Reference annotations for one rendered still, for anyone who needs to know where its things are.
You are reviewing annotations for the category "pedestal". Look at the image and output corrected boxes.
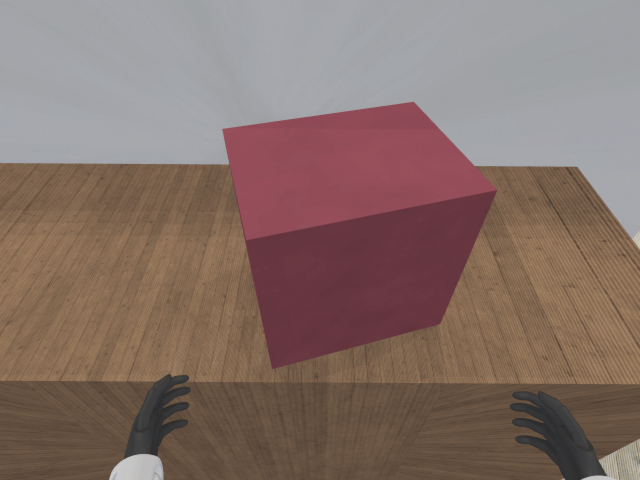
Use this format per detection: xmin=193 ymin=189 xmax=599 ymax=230
xmin=0 ymin=163 xmax=640 ymax=480

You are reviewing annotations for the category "right robot hand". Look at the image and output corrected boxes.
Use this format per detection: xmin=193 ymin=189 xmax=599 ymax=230
xmin=510 ymin=391 xmax=607 ymax=480

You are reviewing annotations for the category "robot left forearm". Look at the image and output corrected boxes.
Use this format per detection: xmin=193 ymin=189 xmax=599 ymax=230
xmin=109 ymin=454 xmax=164 ymax=480

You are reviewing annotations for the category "left robot hand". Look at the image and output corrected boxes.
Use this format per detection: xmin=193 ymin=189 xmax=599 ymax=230
xmin=124 ymin=374 xmax=191 ymax=459

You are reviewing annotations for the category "carton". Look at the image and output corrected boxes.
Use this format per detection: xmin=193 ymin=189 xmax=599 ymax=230
xmin=222 ymin=102 xmax=497 ymax=369

